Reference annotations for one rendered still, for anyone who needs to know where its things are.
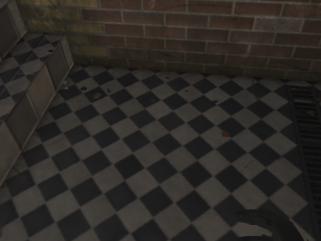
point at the right robot hand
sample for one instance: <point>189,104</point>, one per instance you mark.
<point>282,229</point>

